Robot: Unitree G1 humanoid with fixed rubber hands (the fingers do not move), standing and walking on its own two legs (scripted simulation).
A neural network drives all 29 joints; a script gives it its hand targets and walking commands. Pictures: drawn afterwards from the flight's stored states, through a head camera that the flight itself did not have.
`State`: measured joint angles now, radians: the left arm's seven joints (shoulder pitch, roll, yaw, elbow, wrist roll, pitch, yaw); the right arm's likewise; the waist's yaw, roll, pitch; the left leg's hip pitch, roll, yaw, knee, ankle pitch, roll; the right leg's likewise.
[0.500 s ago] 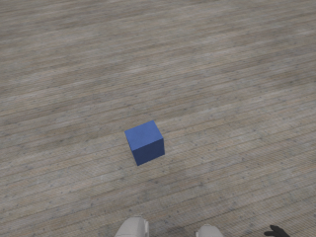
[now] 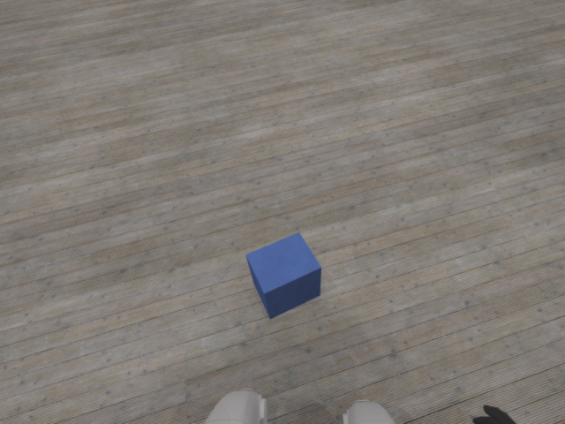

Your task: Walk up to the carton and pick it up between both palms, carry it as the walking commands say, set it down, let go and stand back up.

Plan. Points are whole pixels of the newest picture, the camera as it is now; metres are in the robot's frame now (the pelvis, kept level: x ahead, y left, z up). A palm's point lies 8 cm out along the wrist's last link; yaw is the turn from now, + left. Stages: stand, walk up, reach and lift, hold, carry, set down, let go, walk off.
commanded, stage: walk up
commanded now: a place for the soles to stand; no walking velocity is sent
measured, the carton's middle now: (284, 276) +0.66 +0.03 -0.62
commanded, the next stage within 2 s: none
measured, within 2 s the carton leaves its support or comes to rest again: neither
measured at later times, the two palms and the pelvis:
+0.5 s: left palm out of the picture +0.11 +0.41 -0.10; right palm out of the picture +0.11 -0.24 -0.10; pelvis +0.05 +0.08 +0.00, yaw -2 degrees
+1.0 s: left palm out of the picture +0.12 +0.40 -0.09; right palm out of the picture +0.09 -0.25 -0.11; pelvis +0.04 +0.07 +0.00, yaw -2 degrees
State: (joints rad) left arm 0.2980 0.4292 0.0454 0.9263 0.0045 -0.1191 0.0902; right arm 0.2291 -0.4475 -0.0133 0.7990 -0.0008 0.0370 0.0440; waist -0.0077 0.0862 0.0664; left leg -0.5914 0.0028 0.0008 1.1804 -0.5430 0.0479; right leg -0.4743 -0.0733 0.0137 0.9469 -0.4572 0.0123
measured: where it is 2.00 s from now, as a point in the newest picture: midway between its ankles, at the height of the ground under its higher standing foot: outside the picture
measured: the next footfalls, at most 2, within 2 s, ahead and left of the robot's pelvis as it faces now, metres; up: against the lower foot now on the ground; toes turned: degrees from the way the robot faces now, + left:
left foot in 0.14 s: +0.13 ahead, +0.20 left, +0.00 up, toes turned +3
right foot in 0.42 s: +0.11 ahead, -0.07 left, +0.00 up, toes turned -1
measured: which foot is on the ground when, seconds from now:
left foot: up 0.00-0.12, down 0.14-1.00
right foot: down 0.00-0.16, up 0.18-0.40, down 0.42-1.00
